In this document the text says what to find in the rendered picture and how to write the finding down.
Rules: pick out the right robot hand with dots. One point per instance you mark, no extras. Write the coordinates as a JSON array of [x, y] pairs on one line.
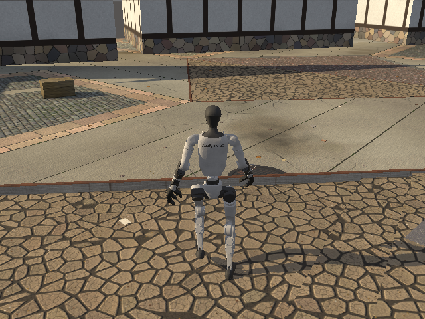
[[251, 180]]

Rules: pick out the robot left foot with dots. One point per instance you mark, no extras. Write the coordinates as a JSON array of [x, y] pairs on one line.
[[200, 253]]

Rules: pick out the right robot upper arm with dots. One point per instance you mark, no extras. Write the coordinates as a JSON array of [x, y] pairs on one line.
[[238, 151]]

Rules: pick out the left robot hand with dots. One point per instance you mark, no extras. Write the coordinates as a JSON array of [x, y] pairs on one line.
[[170, 195]]

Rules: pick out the robot right forearm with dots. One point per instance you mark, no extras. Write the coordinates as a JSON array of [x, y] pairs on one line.
[[247, 171]]

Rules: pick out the humanoid robot torso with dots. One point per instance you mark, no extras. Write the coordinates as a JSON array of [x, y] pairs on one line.
[[212, 162]]

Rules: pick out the left robot upper arm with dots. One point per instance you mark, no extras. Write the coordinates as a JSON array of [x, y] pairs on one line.
[[187, 151]]

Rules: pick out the robot left forearm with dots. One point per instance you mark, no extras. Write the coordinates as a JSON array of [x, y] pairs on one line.
[[176, 178]]

